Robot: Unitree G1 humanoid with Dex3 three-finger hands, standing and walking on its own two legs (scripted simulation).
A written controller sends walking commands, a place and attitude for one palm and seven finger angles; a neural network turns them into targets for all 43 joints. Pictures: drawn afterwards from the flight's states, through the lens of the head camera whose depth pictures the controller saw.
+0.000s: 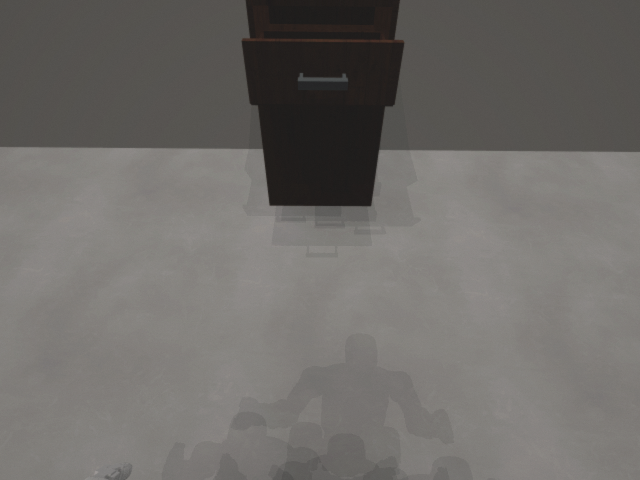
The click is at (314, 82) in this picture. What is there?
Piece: drawer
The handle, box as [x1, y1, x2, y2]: [298, 73, 347, 90]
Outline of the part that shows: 298,77 298,89 347,90 347,78 345,77 345,73 342,73 341,78 303,77 302,73 300,73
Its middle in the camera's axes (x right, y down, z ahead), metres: +0.00 -0.44 +1.08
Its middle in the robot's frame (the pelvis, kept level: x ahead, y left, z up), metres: +1.11 +0.05 -0.01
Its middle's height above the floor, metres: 0.76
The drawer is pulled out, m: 0.29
